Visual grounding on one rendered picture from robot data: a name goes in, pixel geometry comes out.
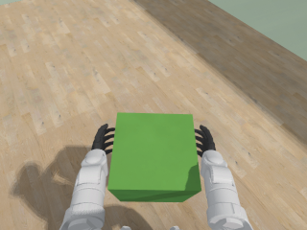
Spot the left robot hand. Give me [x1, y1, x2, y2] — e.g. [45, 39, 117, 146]
[91, 124, 115, 155]

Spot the carton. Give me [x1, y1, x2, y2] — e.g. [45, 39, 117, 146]
[107, 112, 201, 202]

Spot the right robot forearm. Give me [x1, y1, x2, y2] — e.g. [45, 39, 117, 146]
[201, 149, 253, 230]

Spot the right robot hand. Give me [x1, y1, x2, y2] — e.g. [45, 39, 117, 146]
[194, 125, 216, 158]

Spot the left robot forearm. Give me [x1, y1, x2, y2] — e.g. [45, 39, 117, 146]
[59, 149, 108, 230]

